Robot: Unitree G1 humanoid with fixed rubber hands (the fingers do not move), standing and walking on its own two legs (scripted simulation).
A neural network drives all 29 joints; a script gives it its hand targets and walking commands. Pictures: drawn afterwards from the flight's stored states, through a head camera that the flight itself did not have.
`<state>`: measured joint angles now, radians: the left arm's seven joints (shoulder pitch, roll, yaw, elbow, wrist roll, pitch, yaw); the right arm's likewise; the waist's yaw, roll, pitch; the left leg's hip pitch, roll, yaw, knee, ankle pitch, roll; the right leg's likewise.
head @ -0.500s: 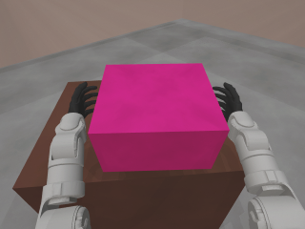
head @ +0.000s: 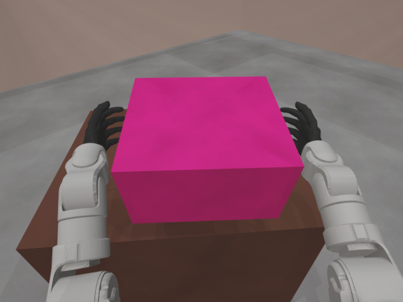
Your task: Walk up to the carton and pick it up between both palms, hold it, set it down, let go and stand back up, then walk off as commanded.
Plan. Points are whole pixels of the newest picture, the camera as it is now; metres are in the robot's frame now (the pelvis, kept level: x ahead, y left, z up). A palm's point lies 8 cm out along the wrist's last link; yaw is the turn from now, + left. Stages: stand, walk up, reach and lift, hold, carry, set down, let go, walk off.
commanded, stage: hold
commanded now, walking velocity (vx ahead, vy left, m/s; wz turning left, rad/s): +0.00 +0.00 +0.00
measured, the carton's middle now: (203, 145) +0.42 +0.00 +0.14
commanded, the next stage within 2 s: none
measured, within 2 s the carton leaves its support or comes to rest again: neither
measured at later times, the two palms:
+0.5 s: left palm (95, 145) +0.34 +0.20 +0.21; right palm (307, 142) +0.36 -0.19 +0.19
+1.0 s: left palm (95, 145) +0.34 +0.20 +0.21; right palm (307, 141) +0.36 -0.19 +0.19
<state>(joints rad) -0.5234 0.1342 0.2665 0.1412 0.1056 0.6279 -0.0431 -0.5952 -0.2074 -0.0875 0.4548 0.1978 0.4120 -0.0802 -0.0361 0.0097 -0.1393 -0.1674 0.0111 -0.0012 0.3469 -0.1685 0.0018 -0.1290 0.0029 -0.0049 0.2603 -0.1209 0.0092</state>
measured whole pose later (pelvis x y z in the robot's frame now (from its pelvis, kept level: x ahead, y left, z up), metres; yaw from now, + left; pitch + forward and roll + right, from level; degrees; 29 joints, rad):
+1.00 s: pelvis +0.00 +0.00 +0.00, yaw +0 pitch -1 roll -1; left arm -0.52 0.13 0.28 0.11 0.13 0.68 -0.06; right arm -0.60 -0.21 -0.09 0.44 0.20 0.45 -0.08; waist -0.04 0.01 -0.13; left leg -0.16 0.01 0.00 0.35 -0.17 0.00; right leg -0.12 0.00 0.00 0.26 -0.12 0.01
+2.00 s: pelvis +0.00 +0.00 +0.00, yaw +0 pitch -1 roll -1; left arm -0.52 0.13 0.28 0.11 0.14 0.69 -0.07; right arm -0.60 -0.21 -0.09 0.43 0.20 0.45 -0.08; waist -0.04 0.01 -0.13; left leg -0.16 0.01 0.00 0.35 -0.17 0.00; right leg -0.12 0.00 0.00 0.26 -0.12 0.01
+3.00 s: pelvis +0.00 +0.00 +0.00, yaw +0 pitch -1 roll -1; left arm -0.52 0.13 0.28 0.11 0.14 0.69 -0.07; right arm -0.60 -0.21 -0.09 0.43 0.20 0.45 -0.08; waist -0.04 0.01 -0.13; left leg -0.16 0.01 0.00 0.35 -0.17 0.00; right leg -0.12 0.00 0.00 0.26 -0.12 0.01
